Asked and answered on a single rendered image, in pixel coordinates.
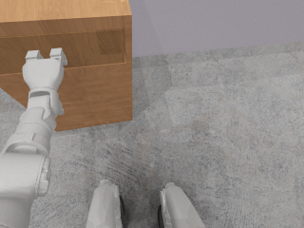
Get cabinet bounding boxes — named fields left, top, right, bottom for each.
left=0, top=0, right=133, bottom=132

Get robot left forearm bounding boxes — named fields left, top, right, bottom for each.
left=0, top=87, right=59, bottom=158

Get right robot shin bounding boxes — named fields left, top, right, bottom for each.
left=161, top=182, right=175, bottom=228

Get robot left hand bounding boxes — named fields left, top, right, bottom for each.
left=22, top=47, right=67, bottom=115

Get robot shin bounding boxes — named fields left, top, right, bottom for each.
left=161, top=182, right=175, bottom=228
left=93, top=180, right=123, bottom=228

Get robot left upper arm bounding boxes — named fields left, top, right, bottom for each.
left=0, top=152, right=51, bottom=228

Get drawer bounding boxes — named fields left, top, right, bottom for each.
left=0, top=28, right=125, bottom=75

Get left robot shin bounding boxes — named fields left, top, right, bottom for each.
left=93, top=180, right=123, bottom=228

